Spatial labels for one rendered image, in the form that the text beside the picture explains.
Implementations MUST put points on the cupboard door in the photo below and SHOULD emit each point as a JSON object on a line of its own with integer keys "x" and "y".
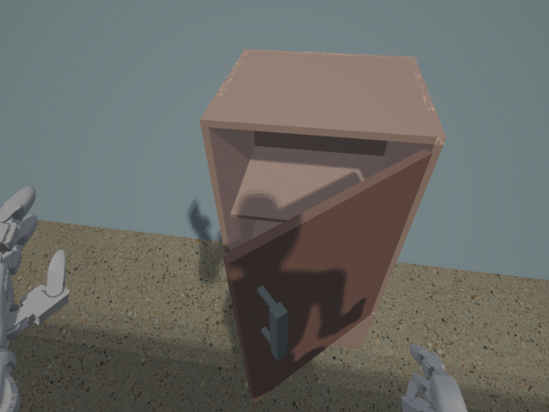
{"x": 326, "y": 266}

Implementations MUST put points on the handle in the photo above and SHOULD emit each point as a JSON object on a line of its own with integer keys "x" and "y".
{"x": 278, "y": 318}

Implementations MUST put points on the robot left forearm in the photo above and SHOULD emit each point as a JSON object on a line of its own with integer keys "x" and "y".
{"x": 9, "y": 394}

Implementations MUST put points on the robot left hand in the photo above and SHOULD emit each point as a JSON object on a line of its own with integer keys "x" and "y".
{"x": 42, "y": 302}

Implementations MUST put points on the robot right hand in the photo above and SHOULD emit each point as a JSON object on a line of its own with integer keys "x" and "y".
{"x": 441, "y": 393}

